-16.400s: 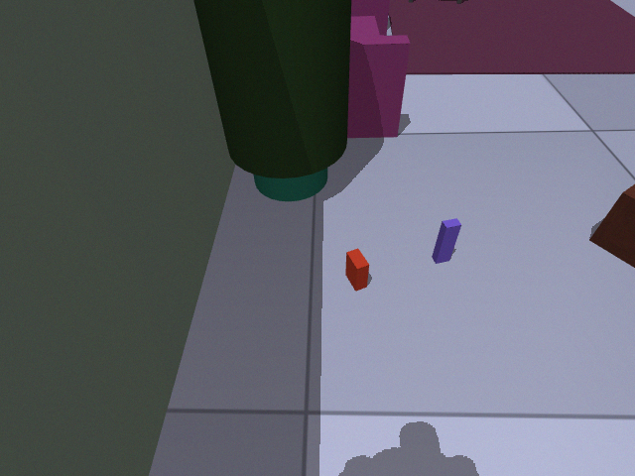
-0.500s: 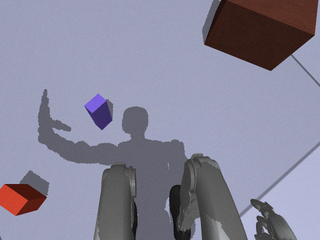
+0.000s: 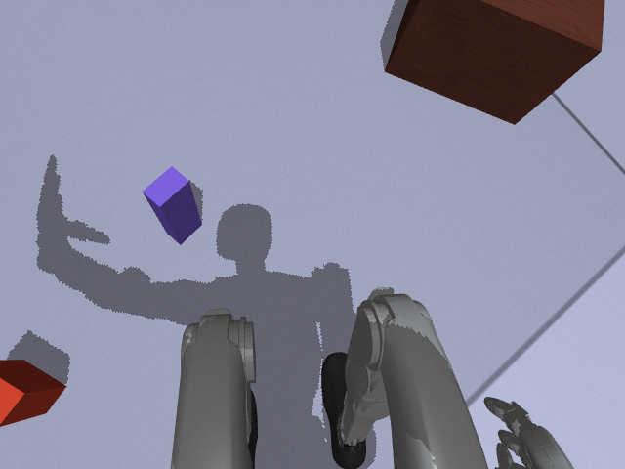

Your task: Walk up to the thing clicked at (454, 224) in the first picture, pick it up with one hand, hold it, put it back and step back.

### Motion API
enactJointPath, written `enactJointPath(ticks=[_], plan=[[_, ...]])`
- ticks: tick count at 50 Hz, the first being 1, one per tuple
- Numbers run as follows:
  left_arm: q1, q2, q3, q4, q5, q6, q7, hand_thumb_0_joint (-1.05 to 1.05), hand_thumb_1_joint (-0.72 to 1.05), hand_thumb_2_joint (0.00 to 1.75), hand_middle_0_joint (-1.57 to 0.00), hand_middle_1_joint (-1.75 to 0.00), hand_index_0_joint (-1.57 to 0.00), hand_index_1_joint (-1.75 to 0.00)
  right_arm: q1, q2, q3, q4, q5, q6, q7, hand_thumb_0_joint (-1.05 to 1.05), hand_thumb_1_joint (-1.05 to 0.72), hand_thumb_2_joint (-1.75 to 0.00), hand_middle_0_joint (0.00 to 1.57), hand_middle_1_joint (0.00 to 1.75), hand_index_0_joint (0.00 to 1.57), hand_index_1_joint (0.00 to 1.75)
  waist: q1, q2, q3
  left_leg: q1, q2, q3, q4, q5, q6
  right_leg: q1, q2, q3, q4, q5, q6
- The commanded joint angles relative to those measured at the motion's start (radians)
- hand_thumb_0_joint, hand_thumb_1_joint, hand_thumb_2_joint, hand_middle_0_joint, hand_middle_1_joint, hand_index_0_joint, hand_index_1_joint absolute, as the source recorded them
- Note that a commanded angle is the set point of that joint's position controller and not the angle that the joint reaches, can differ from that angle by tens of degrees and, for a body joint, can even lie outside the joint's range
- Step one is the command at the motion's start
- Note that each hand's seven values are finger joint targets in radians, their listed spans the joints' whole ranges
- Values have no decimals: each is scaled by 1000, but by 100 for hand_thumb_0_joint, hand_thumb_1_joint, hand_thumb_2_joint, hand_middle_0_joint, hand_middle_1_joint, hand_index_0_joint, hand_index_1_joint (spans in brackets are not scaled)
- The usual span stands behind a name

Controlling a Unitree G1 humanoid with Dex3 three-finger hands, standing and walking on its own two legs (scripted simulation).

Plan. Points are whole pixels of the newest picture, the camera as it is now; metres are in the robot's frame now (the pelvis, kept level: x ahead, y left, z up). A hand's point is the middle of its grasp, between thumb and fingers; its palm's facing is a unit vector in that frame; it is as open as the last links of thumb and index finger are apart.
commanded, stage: go down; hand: left
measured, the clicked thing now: (176, 210) +0.53 +0.20 -0.29
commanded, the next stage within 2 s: approach in 0.28 s
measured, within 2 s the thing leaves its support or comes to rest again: neither
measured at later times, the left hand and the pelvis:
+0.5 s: hand out of the picture +0.43 +0.42 +0.01, palm faces +0.16 -0.99 -0.06, open 17.3 cm; pelvis +0.00 +0.00 -0.01, yaw -1 degrees
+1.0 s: hand (82, 228) +0.46 +0.32 -0.21, palm faces +0.09 -1.00 -0.01, open 17.3 cm; pelvis -0.01 +0.00 -0.07, yaw -7 degrees
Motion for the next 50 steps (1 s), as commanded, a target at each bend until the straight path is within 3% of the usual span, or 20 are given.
enactJointPath(ticks=[1, 3, 7, 12, 16, 19, 21, 25, 32, 38, 42, 46, 50], plan=[[-202, 451, 76, -204, -38, -54, 1, 0, -51, 5, -8, -3, -6, -4, 150, -243, -80, -38, 3, -17, -19, 0, -89, -90, 20, 30, 20, 30, 46, 305, -638, 489, 15, -74, -341, 184, -50, 317, 26, 42, -149, 78, -25], [-182, 446, 83, -182, -43, -51, -2, 0, -53, 4, -8, -3, -7, -5, 149, -248, -79, -43, 3, -16, -18, 0, -89, -90, 20, 30, 20, 30, 46, 287, -619, 477, 15, -77, -336, 186, -47, 310, 28, 39, -148, 80, -24], [-206, 427, 68, -182, -49, -56, -16, 0, -51, 4, -8, -4, -7, -4, 149, -259, -80, -39, 1, -14, -18, 0, -89, -90, 20, 30, 20, 30, 13, 294, -566, 471, 20, -97, -328, 166, -49, 264, 27, 29, -143, 67, -23], [-229, 465, 83, -192, -59, -70, -23, 0, -54, 4, -8, -4, -7, -6, 149, -260, -73, -45, -1, -17, -17, 0, -89, -90, 20, 30, 20, 30, 19, 278, -610, 440, 16, -74, -303, 171, -43, 313, 29, 38, -143, 69, -21], [-240, 475, 80, -193, -51, -67, -32, 0, -54, 5, -8, -4, -7, -6, 153, -270, -69, -43, -5, -14, -16, 0, -89, -90, 20, 30, 20, 30, 18, 324, -626, 514, 23, -99, -310, 209, -54, 265, 28, 30, -123, 88, -24], [-277, 499, 76, -236, -45, -64, -32, 0, -51, 13, -10, -11, -6, -14, 147, -273, -70, -46, -5, -11, -18, 0, -89, -90, 20, 30, 20, 30, 24, 362, -632, 513, 23, -104, -327, 161, -55, 261, 27, 30, -121, 63, -25], [-291, 499, 75, -213, -46, -65, -30, 0, -49, 2, -10, -6, -7, -8, 147, -274, -64, -45, -4, -11, -18, 0, -89, -90, 20, 30, 20, 30, 8, 349, -596, 492, 24, -115, -324, 145, -54, 233, 27, 24, -112, 51, -24], [-264, 403, 40, -88, -73, -104, -38, 0, -49, 3, -10, -6, -7, -9, 127, -275, -41, -48, -12, -14, -12, 0, -89, -90, 20, 30, 20, 30, -42, 269, -466, 408, 26, -135, -278, 121, -50, 176, 33, 9, -98, 37, -19], [-274, 321, -19, 79, -109, -223, -17, 0, -50, 2, -9, -7, -8, -8, 90, -302, 11, -74, -40, -15, 8, 0, -88, -89, 20, 30, 20, 30, -92, 221, -397, 346, 31, -159, -207, 61, -52, 163, 43, -22, -64, 15, -11], [-316, 455, 33, 62, -85, -353, 50, 0, -54, 2, -9, -5, -7, -7, 50, -319, 65, -76, -88, 13, 26, 0, -89, -90, 20, 30, 20, 30, -84, 293, -437, 350, 42, -133, -130, 127, -59, 230, 51, -33, -18, 53, -8], [-290, 535, 84, -4, -66, -438, 86, 0, -51, 5, -9, -7, -6, -9, 21, -336, 97, -71, -133, 41, 36, 0, -90, -90, 20, 30, 20, 30, -82, 414, -515, 437, 54, -125, -82, 262, -76, 290, 56, -45, 22, 136, -8], [-232, 447, 27, 0, -30, -493, 115, 0, -53, 7, -10, -10, -7, -12, -18, -357, 112, -57, -175, 66, 43, 0, -91, -90, 20, 30, 20, 30, -101, 521, -484, 562, 73, -174, -78, 389, -105, 208, 56, -84, 68, 170, -15], [-221, 318, -44, 23, -47, -530, 151, 0, -57, 6, -9, -10, -7, -12, -45, -372, 135, -52, -200, 81, 54, 0, -92, -91, 20, 30, 20, 30, -162, 482, -436, 563, 86, -215, -47, 374, -108, 186, 62, -116, 74, 169, -7]])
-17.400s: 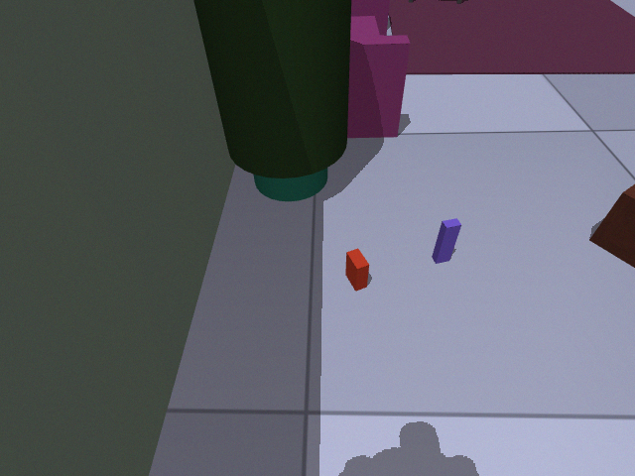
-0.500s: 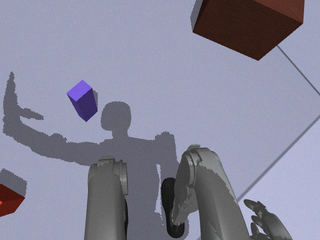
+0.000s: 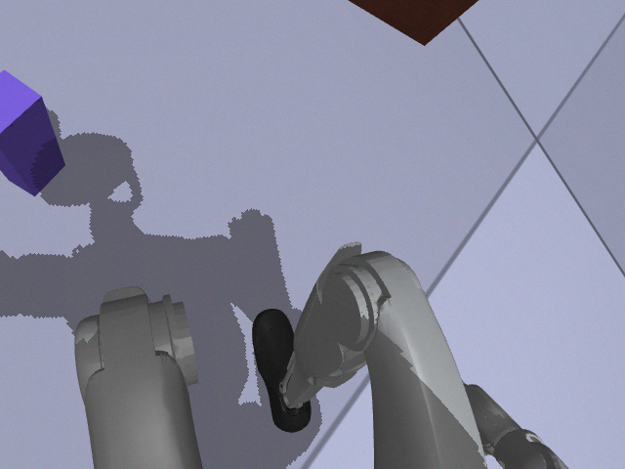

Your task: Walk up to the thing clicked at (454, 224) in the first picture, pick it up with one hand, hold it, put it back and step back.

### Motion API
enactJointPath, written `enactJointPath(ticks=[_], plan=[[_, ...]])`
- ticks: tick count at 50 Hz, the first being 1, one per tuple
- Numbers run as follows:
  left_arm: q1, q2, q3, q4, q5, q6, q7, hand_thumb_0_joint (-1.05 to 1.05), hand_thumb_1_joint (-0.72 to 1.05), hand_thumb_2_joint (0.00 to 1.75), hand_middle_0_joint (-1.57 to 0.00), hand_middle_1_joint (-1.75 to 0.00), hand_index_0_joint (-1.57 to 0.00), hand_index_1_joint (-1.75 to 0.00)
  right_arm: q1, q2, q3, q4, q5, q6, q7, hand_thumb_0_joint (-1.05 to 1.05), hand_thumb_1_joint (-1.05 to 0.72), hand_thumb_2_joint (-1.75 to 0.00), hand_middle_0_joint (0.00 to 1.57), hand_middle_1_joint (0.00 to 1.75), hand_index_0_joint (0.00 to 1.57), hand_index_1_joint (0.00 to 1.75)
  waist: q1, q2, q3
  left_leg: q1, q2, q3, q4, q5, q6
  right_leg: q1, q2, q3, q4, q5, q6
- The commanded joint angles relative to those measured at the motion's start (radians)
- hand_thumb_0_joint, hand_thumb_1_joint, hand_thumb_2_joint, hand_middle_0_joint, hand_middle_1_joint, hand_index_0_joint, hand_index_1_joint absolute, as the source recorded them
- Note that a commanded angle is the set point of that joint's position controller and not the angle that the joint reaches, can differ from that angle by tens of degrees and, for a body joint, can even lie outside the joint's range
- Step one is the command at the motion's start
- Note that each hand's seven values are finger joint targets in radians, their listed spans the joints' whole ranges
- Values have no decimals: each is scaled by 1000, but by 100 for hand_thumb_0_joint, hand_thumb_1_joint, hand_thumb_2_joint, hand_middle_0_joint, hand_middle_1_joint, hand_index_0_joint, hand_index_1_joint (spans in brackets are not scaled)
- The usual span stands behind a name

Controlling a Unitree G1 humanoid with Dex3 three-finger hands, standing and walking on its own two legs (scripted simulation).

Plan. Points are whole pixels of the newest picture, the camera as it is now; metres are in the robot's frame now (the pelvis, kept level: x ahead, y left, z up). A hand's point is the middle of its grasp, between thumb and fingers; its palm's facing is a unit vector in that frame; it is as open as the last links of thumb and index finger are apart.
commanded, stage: close in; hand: left
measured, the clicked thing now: (22, 145) +0.51 +0.26 -0.22
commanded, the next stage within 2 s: rest palm in 0.58 s
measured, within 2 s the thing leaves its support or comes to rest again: neither
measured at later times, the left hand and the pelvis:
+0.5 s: hand out of the picture +0.45 +0.28 -0.18, palm faces +0.23 -0.97 -0.01, open 17.7 cm; pelvis -0.01 +0.00 -0.02, yaw -2 degrees
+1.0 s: hand (18, 179) +0.46 +0.26 -0.20, palm faces +0.31 -0.95 +0.00, open 17.0 cm; pelvis -0.01 +0.01 -0.02, yaw -3 degrees
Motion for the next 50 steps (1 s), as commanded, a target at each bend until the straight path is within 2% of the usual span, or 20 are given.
enactJointPath(ticks=[1, 3, 6, 7, 12, 14, 17, 19, 24, 25, 27, 28, 31, 34, 37, 40, 41, 45, 47, 50], plan=[[-205, 231, -42, -171, -46, -121, 36, 0, -58, 7, -9, -10, -7, -12, 119, -350, -79, 11, -27, 14, -8, 0, -92, -91, 20, 30, 20, 30, -71, 628, -713, 666, 59, -101, -331, 383, -116, 269, 49, 5, -98, 142, -8], [-232, 168, -99, -161, -56, -141, 54, 0, -61, 0, -11, -8, -9, -8, 97, -345, -63, 3, -32, 15, -3, 0, -94, -91, 20, 30, 20, 30, -96, 569, -687, 615, 59, -109, -315, 336, -109, 280, 53, -9, -97, 135, -3], [-264, 169, -123, -129, -43, -178, 106, 0, -61, 0, -10, -7, -10, -7, 72, -347, -41, 1, -43, 21, 5, 0, -93, -90, 20, 30, 20, 30, -104, 520, -622, 509, 55, -102, -299, 213, -96, 308, 57, -11, -101, 100, 4], [-236, 192, -95, -95, -38, -189, 132, 0, -61, 0, -10, -8, -10, -8, 68, -352, -38, 6, -47, 25, 9, 0, -93, -90, 20, 30, 20, 30, -95, 496, -604, 469, 53, -96, -293, 177, -90, 329, 58, -10, -106, 88, 8], [-197, 185, -60, -25, -10, -243, 256, 0, -61, 0, -10, -7, -9, -7, 27, -363, -9, -19, -73, 45, 32, 0, -93, -90, 20, 30, 20, 30, -85, 506, -518, 441, 55, -115, -311, 116, -98, 320, 63, -30, -95, 55, 11], [-180, 146, -81, 4, 17, -261, 295, 0, -61, 0, -10, -6, -9, -6, 11, -361, -5, -25, -84, 53, 40, 0, -94, -91, 20, 30, 20, 30, -99, 514, -490, 447, 58, -128, -319, 120, -104, 300, 62, -39, -89, 58, 12], [-188, 131, -121, -8, 46, -285, 337, 0, -61, 1, -9, -6, -8, -6, -11, -361, 1, -36, -100, 66, 48, 0, -93, -91, 20, 30, 20, 30, -108, 519, -469, 417, 60, -132, -319, 88, -100, 298, 67, -42, -84, 49, 12], [-205, 98, -158, -21, 46, -302, 350, 0, -61, 0, -9, -5, -8, -6, -22, -361, 4, -42, -110, 71, 51, 0, -94, -91, 20, 30, 20, 30, -137, 511, -474, 420, 62, -140, -310, 85, -97, 297, 66, -45, -82, 57, 17], [-257, 48, -214, -34, 20, -332, 380, 0, -61, 0, -8, -5, -7, -5, -11, -366, 14, -32, -121, 76, 54, 0, -94, -91, 20, 30, 20, 30, -171, 465, -512, 411, 57, -143, -271, 93, -85, 326, 72, -44, -86, 86, 26], [-265, 65, -209, -31, 17, -338, 391, 0, -61, 0, -8, -6, -8, -6, -9, -363, 18, -28, -122, 78, 56, 0, -94, -91, 20, 30, 20, 30, -164, 470, -513, 395, 55, -138, -267, 88, -82, 344, 74, -38, -87, 84, 25], [-259, 40, -222, -14, 19, -347, 407, 0, -61, 2, -8, -6, -7, -6, -14, -366, 22, -25, -125, 82, 57, 0, -93, -91, 20, 30, 20, 30, -166, 481, -506, 430, 58, -158, -274, 123, -93, 322, 70, -48, -75, 102, 24], [-251, 59, -212, -7, 20, -351, 420, 0, -61, 2, -8, -6, -7, -6, -11, -363, 31, -25, -130, 87, 59, 0, -93, -91, 20, 30, 20, 30, -160, 481, -519, 425, 56, -153, -265, 132, -91, 349, 75, -47, -78, 114, 26], [-225, 60, -223, 17, 58, -361, 455, 0, -59, 5, -8, -7, -7, -7, -23, -363, 32, -25, -138, 102, 64, 0, -92, -90, 20, 30, 20, 30, -150, 517, -477, 436, 62, -166, -288, 143, -105, 324, 70, -56, -63, 110, 20], [-198, 70, -209, 9, 73, -372, 492, 0, -57, 8, -7, -7, -6, -7, -31, -361, 38, -31, -146, 115, 72, 0, -92, -91, 20, 30, 20, 30, -132, 532, -485, 442, 62, -164, -288, 157, -108, 341, 75, -57, -61, 118, 18], [-210, 41, -219, 0, 69, -380, 520, 0, -47, 9, -8, -3, -6, -5, -45, -362, 40, -33, -151, 122, 77, 0, -90, -90, 20, 30, 20, 30, -153, 530, -470, 449, 63, -172, -284, 171, -107, 335, 75, -63, -62, 130, 22], [-209, 45, -222, -24, 72, -389, 542, 0, -46, 10, -8, -3, -6, -5, -41, -361, 43, -28, -155, 130, 81, 0, -90, -90, 20, 30, 20, 30, -161, 522, -504, 480, 66, -178, -269, 224, -107, 355, 79, -67, -64, 165, 26], [-232, 30, -244, -23, 78, -393, 547, 0, -42, 9, -8, -2, -5, -4, -52, -361, 42, -28, -155, 131, 80, 0, -90, -90, 20, 30, 20, 30, -175, 521, -480, 473, 67, -182, -273, 212, -107, 339, 77, -69, -62, 157, 25], [-258, 11, -272, -20, 76, -400, 565, 0, -42, 10, -8, -2, -5, -4, -50, -357, 48, -18, -159, 133, 82, 0, -90, -90, 20, 30, 20, 30, -191, 505, -490, 448, 62, -172, -260, 189, -101, 365, 84, -68, -74, 163, 26], [-248, -7, -283, 5, 73, -401, 572, 0, -35, 11, -15, -8, -13, -9, -58, -354, 51, -14, -158, 132, 84, 0, -90, -90, 20, 30, 20, 30, -191, 485, -477, 429, 59, -170, -253, 167, -98, 359, 84, -67, -79, 151, 28], [-273, 14, -286, 14, 75, -410, 578, 0, -33, 16, -19, -12, -17, -14, -60, -350, 55, -18, -158, 135, 85, 0, -90, -90, 20, 30, 20, 30, -189, 478, -469, 399, 57, -161, -257, 131, -93, 373, 86, -62, -88, 128, 26]])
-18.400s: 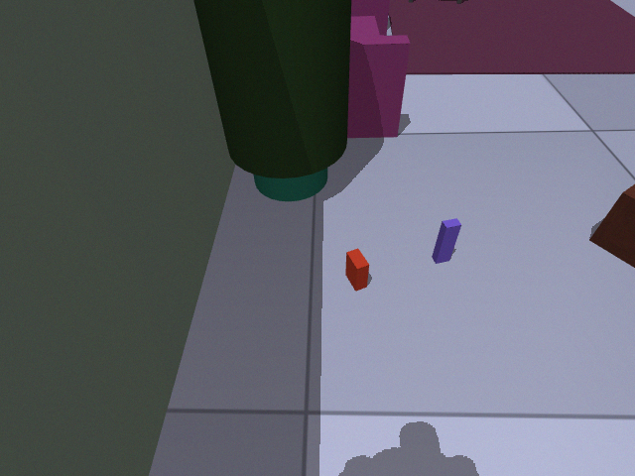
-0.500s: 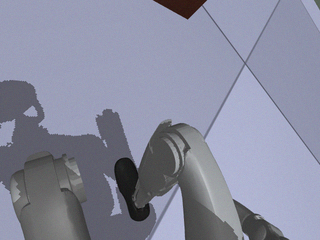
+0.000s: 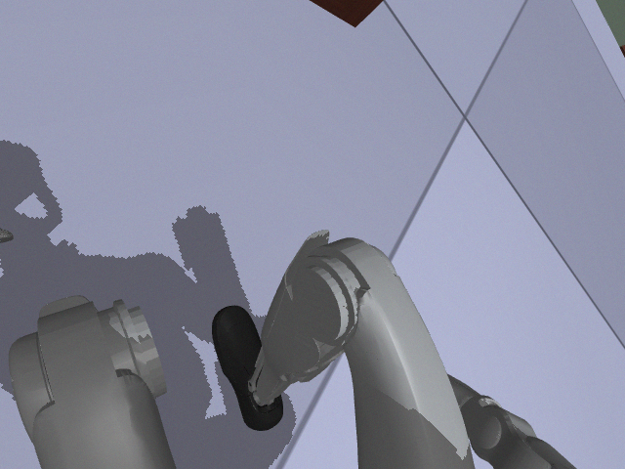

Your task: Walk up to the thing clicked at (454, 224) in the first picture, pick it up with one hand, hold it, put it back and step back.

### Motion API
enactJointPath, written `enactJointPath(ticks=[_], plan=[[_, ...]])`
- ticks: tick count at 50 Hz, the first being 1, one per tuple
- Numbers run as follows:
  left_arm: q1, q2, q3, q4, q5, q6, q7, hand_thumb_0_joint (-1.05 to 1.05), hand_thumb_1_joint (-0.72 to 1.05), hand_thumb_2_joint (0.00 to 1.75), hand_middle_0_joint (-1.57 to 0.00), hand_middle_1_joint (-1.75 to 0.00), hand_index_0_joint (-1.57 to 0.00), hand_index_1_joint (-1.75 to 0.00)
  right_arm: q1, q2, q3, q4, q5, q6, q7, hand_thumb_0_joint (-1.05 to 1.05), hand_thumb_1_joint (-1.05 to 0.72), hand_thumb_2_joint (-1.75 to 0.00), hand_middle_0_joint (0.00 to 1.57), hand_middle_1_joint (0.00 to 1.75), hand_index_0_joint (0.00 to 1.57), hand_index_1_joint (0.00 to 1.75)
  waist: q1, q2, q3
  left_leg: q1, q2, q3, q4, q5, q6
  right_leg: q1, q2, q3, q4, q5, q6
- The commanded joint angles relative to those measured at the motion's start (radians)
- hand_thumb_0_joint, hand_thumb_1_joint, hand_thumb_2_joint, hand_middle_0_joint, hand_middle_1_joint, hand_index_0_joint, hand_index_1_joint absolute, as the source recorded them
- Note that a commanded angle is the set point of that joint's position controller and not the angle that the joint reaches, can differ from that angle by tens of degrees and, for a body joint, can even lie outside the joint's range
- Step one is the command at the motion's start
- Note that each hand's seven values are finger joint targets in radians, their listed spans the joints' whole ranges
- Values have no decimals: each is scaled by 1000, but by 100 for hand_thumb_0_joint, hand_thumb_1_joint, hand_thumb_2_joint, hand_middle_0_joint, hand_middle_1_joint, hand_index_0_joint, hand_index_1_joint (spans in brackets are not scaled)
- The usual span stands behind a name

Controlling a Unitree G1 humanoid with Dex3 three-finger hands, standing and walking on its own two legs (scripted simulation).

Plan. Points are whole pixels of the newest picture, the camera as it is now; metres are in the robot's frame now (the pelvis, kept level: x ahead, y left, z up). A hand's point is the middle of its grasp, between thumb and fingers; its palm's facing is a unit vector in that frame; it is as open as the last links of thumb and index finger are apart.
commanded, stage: close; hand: left
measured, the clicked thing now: out of the picture +0.51 +0.28 -0.20
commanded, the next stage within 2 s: settle in 1.46 s
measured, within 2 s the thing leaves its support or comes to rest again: leaves its support in 1.80 s
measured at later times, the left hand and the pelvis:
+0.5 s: hand out of the picture +0.48 +0.28 -0.17, palm faces +0.38 -0.92 -0.01, open 15.2 cm; pelvis +0.00 +0.00 +0.00, yaw -1 degrees
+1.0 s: hand out of the picture +0.48 +0.29 -0.17, palm faces +0.39 -0.92 -0.01, open 12.1 cm; pelvis +0.00 +0.00 +0.00, yaw -1 degrees
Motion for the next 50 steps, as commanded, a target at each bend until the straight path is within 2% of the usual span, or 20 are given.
enactJointPath(ticks=[1, 5, 9, 10, 12, 14, 16, 17, 22, 25, 26, 28, 30, 34, 37, 38, 41, 46, 49, 50], plan=[[-236, 151, -10, -114, 5, -78, 9, 0, -33, 16, -19, -11, -16, -13, 91, -366, -105, 13, -5, 19, -13, 0, -90, -90, 20, 30, 20, 30, -141, 539, -591, 383, 53, -59, -364, 134, -97, 327, 66, 25, -119, 91, 7], [-236, 172, 2, -106, 5, -81, 19, 0, -34, 15, -18, -10, -16, -12, 81, -363, -98, 10, -8, 19, -16, 0, -90, -90, 20, 30, 20, 30, -134, 538, -611, 384, 53, -52, -354, 142, -96, 338, 69, 28, -122, 101, 7], [-234, 204, 14, -120, 19, -80, 25, 0, -30, 19, -22, -14, -19, -16, 72, -368, -97, 9, -9, 24, -19, 0, -90, -90, 20, 30, 20, 30, -125, 594, -606, 432, 61, -67, -370, 168, -108, 312, 67, 24, -111, 109, 2], [-238, 198, 14, -114, 21, -81, 27, 0, -29, 19, -22, -14, -19, -16, 77, -370, -97, 9, -10, 27, -17, 0, -90, -90, 20, 30, 20, 30, -133, 603, -607, 441, 63, -72, -374, 181, -112, 313, 66, 20, -104, 116, 1], [-229, 199, 16, -123, 21, -75, 29, 0, -27, 21, -24, -16, -22, -18, 71, -367, -96, 6, -8, 28, -18, 0, -90, -90, 20, 30, 20, 30, -126, 602, -600, 438, 64, -75, -378, 184, -111, 307, 66, 19, -102, 117, 0], [-255, 189, 5, -122, 22, -72, 33, 0, -28, 22, -25, -17, -23, -19, 79, -366, -94, 5, -8, 31, -17, 0, -90, -90, 20, 30, 20, 30, -144, 593, -601, 432, 64, -80, -378, 187, -110, 314, 67, 16, -105, 126, 3], [-268, 188, 4, -137, 20, -69, 31, 0, -26, 21, -25, -15, -22, -17, 76, -370, -98, 2, -4, 31, -18, 0, -90, -90, 20, 30, 20, 30, -145, 591, -584, 442, 66, -89, -382, 192, -111, 290, 63, 14, -103, 124, 4], [-261, 165, -8, -117, 18, -64, 30, 0, -26, 22, -26, -17, -24, -19, 87, -371, -97, 9, -7, 32, -16, 0, -90, -90, 20, 30, 20, 30, -158, 590, -587, 452, 67, -91, -380, 201, -112, 296, 64, 14, -103, 132, 5], [-287, 173, -14, -109, 9, -54, 27, 0, -25, 25, -29, -20, -26, -22, 90, -366, -93, 6, -1, 35, -16, 0, -90, -90, 20, 30, 20, 30, -160, 545, -588, 377, 58, -72, -369, 152, -96, 329, 69, 22, -123, 110, 7], [-280, 196, 0, -114, 9, -52, 24, 0, -22, 25, -29, -20, -27, -22, 96, -365, -92, 6, -1, 37, -17, 0, -90, -90, 20, 30, 20, 30, -147, 553, -600, 390, 59, -66, -367, 159, -96, 338, 69, 26, -127, 113, 8], [-297, 206, 3, -114, 12, -54, 23, 0, -21, 25, -29, -20, -27, -22, 96, -369, -93, 4, 1, 38, -18, 0, -90, -90, 20, 30, 20, 30, -152, 558, -593, 392, 61, -74, -374, 145, -99, 319, 67, 21, -124, 99, 6], [-274, 222, 16, -115, 14, -52, 21, 0, -19, 28, -32, -23, -29, -25, 91, -370, -93, 2, 2, 39, -18, 0, -89, -90, 20, 30, 20, 30, -135, 576, -581, 397, 63, -74, -383, 145, -101, 319, 66, 22, -118, 96, 4], [-289, 229, 17, -119, 14, -49, 20, 0, -18, 29, -33, -25, -31, -26, 93, -369, -91, 2, 2, 41, -21, 0, -89, -90, 20, 30, 20, 30, -143, 577, -602, 398, 64, -71, -376, 160, -101, 329, 68, 25, -118, 106, 4], [-279, 246, 39, -128, 8, -42, 14, 0, -16, 35, -39, -30, -37, -32, 101, -371, -93, 1, 4, 45, -23, 0, -90, -90, 20, 30, 20, 30, -138, 586, -609, 403, 67, -70, -381, 167, -102, 339, 70, 26, -120, 112, 4], [-267, 235, 40, -129, 11, -35, 9, 0, -10, 38, -42, -33, -40, -35, 105, -372, -98, -2, 4, 46, -25, 0, -89, -90, 20, 30, 20, 30, -136, 587, -609, 433, 69, -75, -379, 198, -106, 324, 67, 24, -115, 128, 4], [-278, 218, 22, -133, 10, -33, 5, 0, -9, 38, -43, -34, -41, -36, 106, -368, -97, 3, 3, 47, -24, 0, -89, -90, 20, 30, 20, 30, -148, 589, -612, 432, 70, -75, -377, 207, -105, 328, 67, 24, -113, 135, 4], [-320, 225, 12, -135, 10, -30, 2, 0, -7, 43, -48, -39, -46, -41, 98, -372, -97, 4, 6, 45, -28, 0, -89, -90, 20, 30, 20, 30, -159, 583, -593, 417, 69, -77, -374, 182, -102, 302, 67, 23, -117, 120, 4], [-301, 226, 18, -134, 7, -29, -6, 0, 1, 48, -53, -45, -52, -47, 100, -372, -99, 5, 7, 46, -26, 0, -89, -90, 20, 30, 20, 30, -144, 584, -593, 420, 68, -80, -382, 164, -104, 303, 66, 20, -116, 104, 2], [-303, 213, 14, -115, 5, -24, -7, 0, 6, 52, -57, -49, -56, -50, 109, -377, -98, 7, 7, 49, -27, 0, -88, -90, 20, 30, 20, 30, -157, 585, -598, 446, 70, -87, -380, 199, -110, 294, 64, 16, -114, 120, 3], [-306, 217, 11, -122, 2, -23, -8, 0, 5, 52, -57, -50, -56, -51, 104, -371, -95, 5, 6, 49, -27, 0, -88, -90, 20, 30, 20, 30, -149, 581, -606, 428, 67, -75, -374, 187, -104, 312, 67, 22, -119, 118, 2]])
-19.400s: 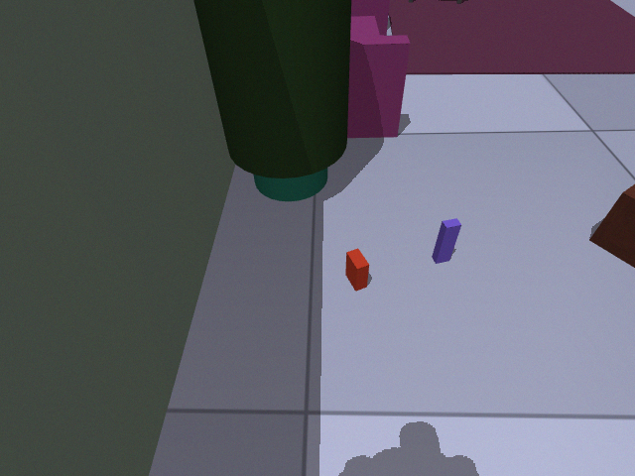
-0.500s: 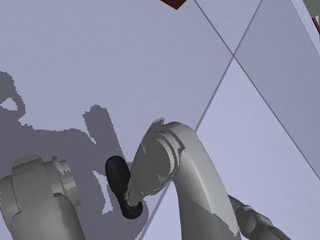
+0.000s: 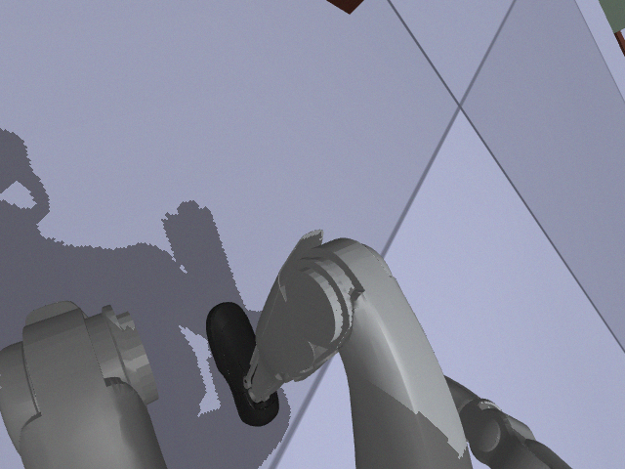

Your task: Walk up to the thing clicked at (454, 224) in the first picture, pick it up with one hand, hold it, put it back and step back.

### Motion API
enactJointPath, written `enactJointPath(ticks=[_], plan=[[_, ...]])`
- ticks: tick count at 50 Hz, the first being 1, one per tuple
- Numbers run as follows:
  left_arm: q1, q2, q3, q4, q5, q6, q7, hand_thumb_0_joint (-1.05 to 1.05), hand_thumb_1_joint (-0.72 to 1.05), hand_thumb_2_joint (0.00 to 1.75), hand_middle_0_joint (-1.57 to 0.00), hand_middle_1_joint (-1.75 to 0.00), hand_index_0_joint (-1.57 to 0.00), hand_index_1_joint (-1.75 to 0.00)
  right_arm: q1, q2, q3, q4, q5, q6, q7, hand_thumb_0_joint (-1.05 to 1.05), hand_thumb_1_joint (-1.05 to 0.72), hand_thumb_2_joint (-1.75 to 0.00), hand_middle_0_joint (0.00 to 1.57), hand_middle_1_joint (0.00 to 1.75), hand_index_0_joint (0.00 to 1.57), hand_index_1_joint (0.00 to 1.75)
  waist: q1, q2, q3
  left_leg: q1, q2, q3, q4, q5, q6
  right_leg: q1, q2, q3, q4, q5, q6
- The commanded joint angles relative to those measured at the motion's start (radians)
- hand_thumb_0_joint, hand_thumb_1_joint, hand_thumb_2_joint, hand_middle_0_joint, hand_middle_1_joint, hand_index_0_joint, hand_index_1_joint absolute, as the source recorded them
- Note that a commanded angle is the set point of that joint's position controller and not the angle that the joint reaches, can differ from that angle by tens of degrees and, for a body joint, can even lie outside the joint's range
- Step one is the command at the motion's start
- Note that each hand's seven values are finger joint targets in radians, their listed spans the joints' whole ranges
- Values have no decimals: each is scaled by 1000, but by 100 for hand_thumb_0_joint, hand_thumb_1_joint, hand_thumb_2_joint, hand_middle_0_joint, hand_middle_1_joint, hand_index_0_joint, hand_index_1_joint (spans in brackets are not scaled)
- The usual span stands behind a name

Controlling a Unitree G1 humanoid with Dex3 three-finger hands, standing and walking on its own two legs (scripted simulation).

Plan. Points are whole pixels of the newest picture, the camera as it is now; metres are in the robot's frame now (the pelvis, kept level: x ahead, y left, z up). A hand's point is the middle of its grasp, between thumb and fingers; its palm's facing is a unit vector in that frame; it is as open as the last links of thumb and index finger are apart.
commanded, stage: close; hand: left
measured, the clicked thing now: out of the picture +0.50 +0.29 -0.20
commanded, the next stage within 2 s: settle in 0.46 s
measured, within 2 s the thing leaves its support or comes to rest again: leaves its support in 0.80 s
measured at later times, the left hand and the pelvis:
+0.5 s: hand out of the picture +0.48 +0.30 -0.18, palm faces +0.39 -0.92 -0.01, open 8.0 cm; pelvis +0.00 +0.00 +0.00, yaw +0 degrees
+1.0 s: hand out of the picture +0.49 +0.31 -0.14, palm faces +0.39 -0.92 -0.02, open 8.5 cm; pelvis +0.00 +0.00 +0.01, yaw +1 degrees
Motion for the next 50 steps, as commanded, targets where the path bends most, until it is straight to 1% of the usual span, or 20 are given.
enactJointPath(ticks=[1, 4, 7, 10, 14, 18, 20, 21, 22, 24, 29, 32, 36, 37, 40, 42, 45, 47, 48, 50], plan=[[-242, 151, 1, -145, -6, -68, -5, 0, 8, 55, -61, -53, -59, -54, 96, -376, -107, 18, -5, 19, -17, 0, -88, -90, 20, 30, 20, 30, -141, 585, -599, 444, 64, -85, -369, 199, -108, 306, 54, 17, -99, 123, -2], [-243, 192, 16, -149, -3, -68, -1, 0, 10, 58, -62, -55, -61, -56, 101, -371, -102, 18, -7, 22, -19, 0, -88, -90, 20, 30, 20, 30, -129, 582, -624, 417, 59, -60, -352, 203, -99, 357, 59, 27, -106, 133, -1], [-228, 200, 32, -137, -2, -65, 2, 0, 14, 58, -64, -56, -63, -57, 106, -367, -97, 14, -9, 26, -19, 0, -88, -89, 20, 30, 20, 30, -129, 582, -632, 426, 61, -57, -349, 242, -101, 382, 60, 29, -105, 156, 0], [-236, 217, 44, -139, -3, -63, -2, 0, 14, 63, -68, -61, -67, -62, 97, -368, -98, 9, -9, 28, -23, 0, -88, -89, 20, 30, 20, 30, -128, 580, -630, 410, 60, -52, -347, 212, -97, 371, 61, 29, -111, 136, -1], [-214, 209, 33, -128, 8, -53, -17, 0, 22, 70, -75, -69, -74, -70, 98, -373, -99, 8, -9, 31, -25, 0, -88, -89, 20, 30, 20, 30, -130, 611, -614, 450, 67, -69, -368, 220, -109, 337, 57, 21, -101, 129, -4], [-224, 182, 14, -126, -7, -45, -26, 0, 26, 75, -81, -75, -80, -76, 92, -374, -99, 3, -5, 30, -25, 0, -88, -89, 20, 30, 20, 30, -140, 570, -600, 394, 62, -65, -361, 173, -97, 341, 59, 21, -111, 109, -1], [-254, 198, 14, -141, -11, -44, -28, 0, 30, 78, -83, -79, -83, -79, 107, -373, -101, 7, -2, 28, -27, 0, -88, -89, 20, 30, 20, 30, -145, 554, -617, 376, 59, -56, -351, 167, -90, 363, 61, 26, -116, 112, 1], [-250, 212, 23, -152, -13, -45, -29, 0, 32, 78, -84, -79, -83, -79, 103, -373, -100, 6, -1, 27, -28, 0, -88, -89, 20, 30, 20, 30, -135, 552, -622, 381, 59, -55, -347, 169, -89, 359, 61, 28, -115, 114, 1], [-259, 193, 7, -135, -12, -45, -32, 0, 34, 79, -85, -80, -84, -80, 105, -373, -98, 8, -1, 25, -28, 0, -87, -89, 20, 30, 20, 30, -150, 562, -610, 397, 62, -64, -350, 180, -93, 349, 58, 24, -109, 119, 2], [-265, 202, 14, -128, -6, -48, -23, 0, 35, 82, -89, -82, -88, -83, 102, -379, -99, 6, 0, 26, -28, 0, -87, -89, 20, 30, 20, 30, -145, 575, -593, 418, 67, -83, -371, 171, -101, 313, 55, 19, -100, 103, -4], [-306, 209, -1, -118, 9, -52, -23, 0, 34, 96, -103, -100, -101, -101, 100, -381, -94, 4, -4, 32, -29, 0, -91, -90, 20, 30, 20, 30, -163, 604, -577, 450, 71, -93, -377, 182, -108, 285, 53, 15, -98, 101, -4], [-304, 217, 11, -143, 5, -50, -25, 0, 36, 107, -110, -111, -108, -113, 99, -380, -96, 3, -6, 32, -29, 0, -91, -90, 20, 30, 20, 30, -146, 616, -595, 467, 71, -86, -372, 197, -110, 294, 54, 20, -101, 110, -3], [-299, 238, 42, -203, -1, -48, -17, 0, 40, 111, -115, -116, -114, -118, 125, -381, -100, 11, -10, 34, -25, 0, -90, -90, 20, 30, 20, 30, -130, 664, -659, 525, 69, -85, -371, 291, -118, 332, 53, 21, -93, 162, -2], [-281, 222, 44, -203, 0, -41, -21, 0, 42, 113, -118, -118, -116, -120, 126, -378, -103, 8, -10, 35, -25, 0, -90, -90, 20, 30, 20, 30, -126, 659, -667, 551, 71, -90, -373, 327, -122, 331, 51, 19, -90, 177, -1], [-303, 236, 48, -273, 10, -28, -24, 0, 38, 115, -121, -122, -119, -124, 127, -377, -119, 11, -4, 37, -23, 0, -90, -90, 20, 30, 20, 30, -117, 693, -665, 550, 72, -88, -389, 312, -126, 305, 49, 23, -88, 156, -6], [-314, 232, 43, -316, 6, -16, -23, 0, 34, 117, -124, -125, -122, -127, 140, -370, -130, 19, -2, 38, -23, 0, -90, -90, 20, 30, 20, 30, -109, 693, -707, 528, 65, -61, -375, 295, -118, 338, 54, 36, -99, 162, -6], [-282, 184, 35, -359, -3, 14, -31, 0, 35, 117, -126, -127, -124, -129, 162, -362, -153, 19, 10, 35, -21, 0, -90, -90, 20, 30, 20, 30, -91, 690, -729, 521, 60, -50, -391, 289, -118, 348, 49, 43, -105, 163, -7], [-288, 148, 10, -390, -10, 34, -40, 0, 34, 120, -128, -130, -127, -132, 178, -360, -167, 26, 19, 34, -21, 0, -90, -90, 20, 30, 20, 30, -94, 683, -748, 510, 56, -42, -396, 273, -115, 344, 48, 48, -115, 157, -8], [-257, 145, 12, -393, -11, 47, -44, 0, 32, 121, -129, -131, -128, -134, 183, -357, -179, 28, 27, 33, -22, 0, -90, -90, 20, 30, 20, 30, -77, 680, -753, 490, 52, -28, -399, 264, -110, 354, 47, 56, -116, 156, -11], [-239, 111, -8, -418, -16, 74, -51, 0, 33, 120, -129, -130, -127, -133, 214, -346, -194, 35, 37, 32, -20, 0, -90, -90, 20, 30, 20, 30, -69, 650, -790, 459, 45, -11, -396, 261, -103, 386, 49, 64, -126, 167, -11]])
